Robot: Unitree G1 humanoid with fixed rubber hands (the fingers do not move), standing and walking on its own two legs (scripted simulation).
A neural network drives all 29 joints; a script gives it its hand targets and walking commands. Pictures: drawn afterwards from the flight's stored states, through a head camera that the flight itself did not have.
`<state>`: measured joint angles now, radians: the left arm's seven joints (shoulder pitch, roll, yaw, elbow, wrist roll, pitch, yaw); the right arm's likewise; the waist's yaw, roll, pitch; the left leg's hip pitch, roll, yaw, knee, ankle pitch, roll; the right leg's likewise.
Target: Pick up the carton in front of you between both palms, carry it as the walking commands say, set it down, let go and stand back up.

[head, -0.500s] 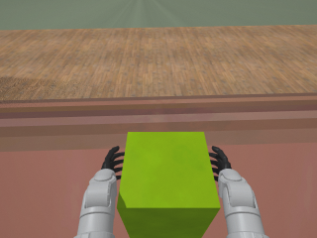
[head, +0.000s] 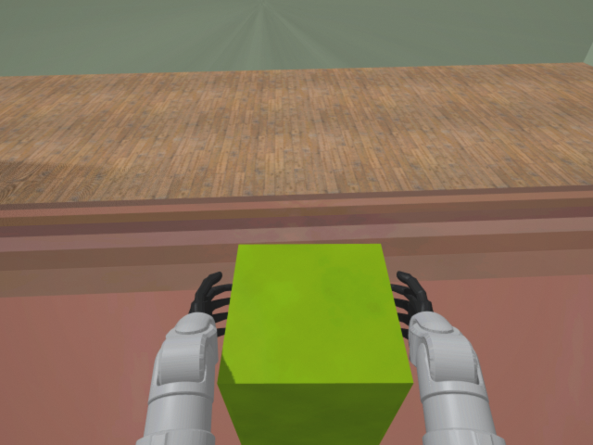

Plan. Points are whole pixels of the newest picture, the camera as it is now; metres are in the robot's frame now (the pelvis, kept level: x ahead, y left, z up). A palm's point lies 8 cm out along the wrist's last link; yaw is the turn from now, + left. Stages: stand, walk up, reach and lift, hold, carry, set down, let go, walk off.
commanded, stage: carry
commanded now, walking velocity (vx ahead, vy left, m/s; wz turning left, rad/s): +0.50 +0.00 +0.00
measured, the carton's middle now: (309, 348) +0.29 +0.00 -0.02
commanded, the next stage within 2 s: none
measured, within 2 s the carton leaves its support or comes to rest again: neither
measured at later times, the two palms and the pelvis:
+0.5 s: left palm (214, 239) +0.43 +0.16 +0.08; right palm (396, 241) +0.43 -0.14 +0.08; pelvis +0.16 +0.01 -0.01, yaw -2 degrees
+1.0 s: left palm (263, 150) +0.74 +0.10 +0.08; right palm (391, 149) +0.75 -0.20 +0.07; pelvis +0.46 -0.06 +0.00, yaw +0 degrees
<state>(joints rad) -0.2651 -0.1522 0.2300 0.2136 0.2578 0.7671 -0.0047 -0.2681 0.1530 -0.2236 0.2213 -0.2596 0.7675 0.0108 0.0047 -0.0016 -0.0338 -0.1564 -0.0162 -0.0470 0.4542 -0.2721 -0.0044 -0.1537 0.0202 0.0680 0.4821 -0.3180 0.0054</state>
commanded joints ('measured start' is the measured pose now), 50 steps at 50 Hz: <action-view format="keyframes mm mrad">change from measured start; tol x32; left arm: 1 -580 -899 -614 -88 -288 -11 -214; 50 -535 -861 -881 -577 -602 398 -159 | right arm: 1 -572 882 588 -99 277 -17 201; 50 -503 842 859 -577 539 398 124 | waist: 1 -12 115 -174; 8 19 -270 -159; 22 -34 309 -326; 38 -2 125 -233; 41 29 -313 -400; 50 19 -94 -328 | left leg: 1 -36 171 -150 -198 -469 64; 11 -545 88 117 293 -166 6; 19 24 19 275 -103 91 -6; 22 456 471 -427 -249 -214 235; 36 143 265 172 -216 282 89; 39 -14 191 291 149 417 28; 43 -608 103 79 866 -187 13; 50 -548 130 111 579 20 30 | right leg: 1 -176 -17 -80 54 -214 7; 5 4 -11 -156 -47 -75 -2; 9 137 -387 451 -377 -362 -192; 16 183 -250 69 -270 50 -143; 24 -713 -123 -109 625 -194 -39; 39 100 -19 -347 -4 150 -42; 41 455 -459 410 -225 -129 -221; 50 196 -320 -33 -241 216 -172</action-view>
